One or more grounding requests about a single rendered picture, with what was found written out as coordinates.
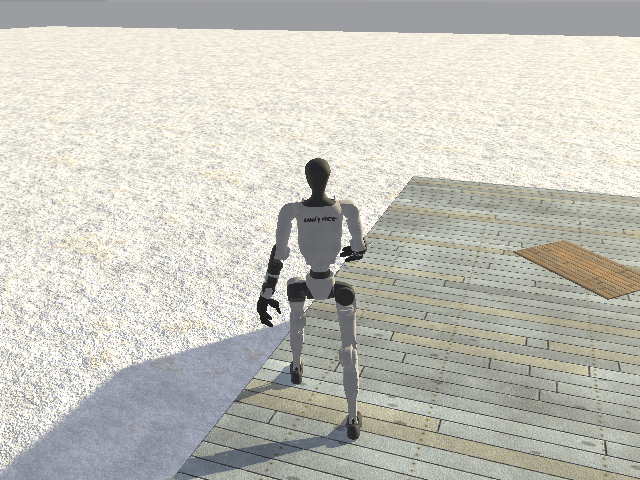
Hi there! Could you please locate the left robot upper arm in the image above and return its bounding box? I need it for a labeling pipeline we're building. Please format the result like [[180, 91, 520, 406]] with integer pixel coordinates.
[[274, 202, 298, 261]]

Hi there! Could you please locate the robot right hand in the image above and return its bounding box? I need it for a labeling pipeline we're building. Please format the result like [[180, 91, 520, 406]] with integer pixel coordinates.
[[340, 246, 363, 262]]

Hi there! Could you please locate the right robot forearm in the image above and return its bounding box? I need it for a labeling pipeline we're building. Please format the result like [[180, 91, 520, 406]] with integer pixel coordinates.
[[354, 237, 367, 256]]

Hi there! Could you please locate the robot left shin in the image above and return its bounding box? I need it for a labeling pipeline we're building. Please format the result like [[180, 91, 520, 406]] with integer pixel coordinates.
[[290, 312, 304, 371]]

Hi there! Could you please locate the robot left hand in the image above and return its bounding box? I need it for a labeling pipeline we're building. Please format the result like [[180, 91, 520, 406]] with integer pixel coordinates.
[[257, 295, 281, 327]]

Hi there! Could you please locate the left robot forearm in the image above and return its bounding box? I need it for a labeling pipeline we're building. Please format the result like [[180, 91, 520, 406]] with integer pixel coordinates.
[[260, 244, 283, 299]]

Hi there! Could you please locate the right robot upper arm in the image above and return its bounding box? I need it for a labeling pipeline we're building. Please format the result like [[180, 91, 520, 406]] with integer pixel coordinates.
[[339, 200, 366, 252]]

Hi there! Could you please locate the robot torso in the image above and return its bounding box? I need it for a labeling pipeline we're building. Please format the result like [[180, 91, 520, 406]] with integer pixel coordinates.
[[296, 196, 343, 300]]

